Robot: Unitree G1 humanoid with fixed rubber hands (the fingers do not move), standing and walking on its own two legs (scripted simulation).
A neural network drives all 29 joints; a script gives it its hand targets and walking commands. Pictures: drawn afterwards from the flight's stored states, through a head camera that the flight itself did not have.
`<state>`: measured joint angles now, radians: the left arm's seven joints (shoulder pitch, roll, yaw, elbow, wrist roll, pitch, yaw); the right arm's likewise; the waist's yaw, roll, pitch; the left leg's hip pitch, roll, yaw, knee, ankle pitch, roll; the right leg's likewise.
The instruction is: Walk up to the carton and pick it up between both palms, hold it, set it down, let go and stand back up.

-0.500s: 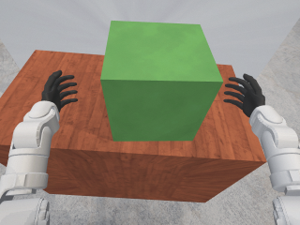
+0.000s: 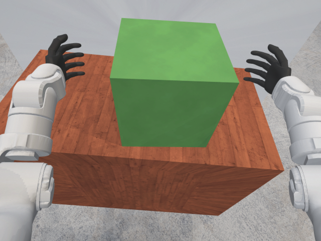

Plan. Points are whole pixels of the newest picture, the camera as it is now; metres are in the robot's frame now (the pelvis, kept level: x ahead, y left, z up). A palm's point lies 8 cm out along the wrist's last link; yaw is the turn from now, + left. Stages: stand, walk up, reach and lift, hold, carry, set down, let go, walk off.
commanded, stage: reach and lift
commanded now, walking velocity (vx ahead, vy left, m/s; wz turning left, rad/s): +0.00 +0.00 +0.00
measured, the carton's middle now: (166, 87) +0.54 -0.03 +0.05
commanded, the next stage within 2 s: none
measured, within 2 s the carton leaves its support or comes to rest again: neither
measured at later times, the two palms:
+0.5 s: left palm (51, 37) +0.49 +0.23 +0.23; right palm (278, 52) +0.47 -0.27 +0.23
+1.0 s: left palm (74, 86) +0.49 +0.22 +0.10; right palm (246, 91) +0.48 -0.25 +0.11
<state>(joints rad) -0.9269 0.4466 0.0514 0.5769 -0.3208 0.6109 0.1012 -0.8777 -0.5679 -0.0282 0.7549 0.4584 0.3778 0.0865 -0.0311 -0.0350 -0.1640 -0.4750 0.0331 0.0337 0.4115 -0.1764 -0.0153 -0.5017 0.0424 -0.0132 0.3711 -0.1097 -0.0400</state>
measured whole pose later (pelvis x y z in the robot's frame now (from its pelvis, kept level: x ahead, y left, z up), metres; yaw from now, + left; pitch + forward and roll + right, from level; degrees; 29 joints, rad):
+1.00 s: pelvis +0.02 -0.01 -0.01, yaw +1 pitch +26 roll +0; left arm -1.05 0.41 -0.09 1.11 -0.36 0.14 0.07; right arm -0.97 -0.45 0.01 1.09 0.39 0.08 0.04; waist -0.04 -0.02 -0.28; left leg -0.72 0.04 -0.01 0.47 -0.20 -0.03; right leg -0.73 0.05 -0.04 0.42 -0.13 -0.05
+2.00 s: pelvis +0.00 -0.01 -0.02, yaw +1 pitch +29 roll +1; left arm -1.17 0.28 -0.07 1.36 -0.30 -0.10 0.08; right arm -1.01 -0.30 -0.05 1.15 0.25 -0.04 -0.02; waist -0.07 -0.01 -0.31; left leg -0.84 0.02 0.01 0.52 -0.20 -0.03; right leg -0.89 0.03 -0.02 0.52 -0.15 -0.05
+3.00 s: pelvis +0.01 +0.00 -0.01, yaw +1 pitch +24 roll +1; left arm -1.17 0.25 0.17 1.49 -0.10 -0.20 0.06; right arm -1.01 -0.19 -0.40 1.19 -0.11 -0.11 0.01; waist -0.09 -0.01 -0.23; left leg -0.67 0.01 0.01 0.43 -0.18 -0.02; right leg -0.72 0.02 -0.04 0.45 -0.14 -0.04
